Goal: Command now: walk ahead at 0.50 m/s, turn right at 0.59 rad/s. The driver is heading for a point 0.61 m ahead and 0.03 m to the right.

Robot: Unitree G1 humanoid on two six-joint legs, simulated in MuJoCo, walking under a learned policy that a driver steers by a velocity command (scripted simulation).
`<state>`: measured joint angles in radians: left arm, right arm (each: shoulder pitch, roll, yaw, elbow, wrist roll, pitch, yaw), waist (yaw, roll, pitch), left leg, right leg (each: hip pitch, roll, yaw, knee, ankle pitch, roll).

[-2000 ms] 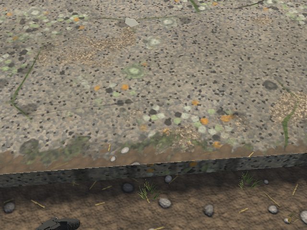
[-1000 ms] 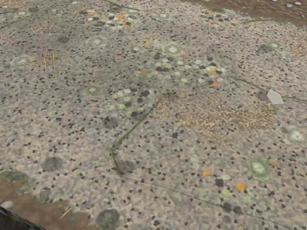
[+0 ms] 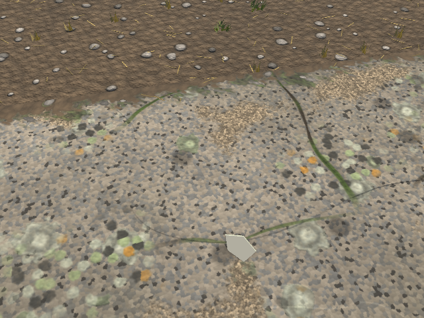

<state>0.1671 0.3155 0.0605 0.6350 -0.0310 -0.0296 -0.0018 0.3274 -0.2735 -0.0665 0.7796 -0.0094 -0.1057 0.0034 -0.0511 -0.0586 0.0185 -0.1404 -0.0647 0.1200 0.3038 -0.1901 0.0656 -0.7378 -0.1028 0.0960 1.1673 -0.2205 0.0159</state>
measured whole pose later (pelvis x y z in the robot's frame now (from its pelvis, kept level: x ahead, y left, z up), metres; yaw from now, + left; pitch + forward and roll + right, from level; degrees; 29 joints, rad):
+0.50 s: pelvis +0.29 -0.08 +0.00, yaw -11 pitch +2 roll -1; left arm 0.29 0.26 0.06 0.71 0.00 -0.07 -0.03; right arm 0.20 -0.30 -0.04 0.74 0.01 -0.08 0.00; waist 0.01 0.03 0.02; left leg -0.64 0.14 -0.03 1.10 -0.29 -0.03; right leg -0.23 0.07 -0.01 0.38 -0.18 -0.08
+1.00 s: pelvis +0.51 -0.05 -0.01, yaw -11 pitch +2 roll +0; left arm 0.20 0.28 0.05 0.77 0.00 0.00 0.04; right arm 0.17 -0.23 -0.02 0.80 -0.03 -0.05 0.02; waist -0.01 -0.04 0.03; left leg -0.37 -0.02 0.04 0.44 -0.11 0.05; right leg -0.48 -0.06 0.04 0.86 -0.39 0.05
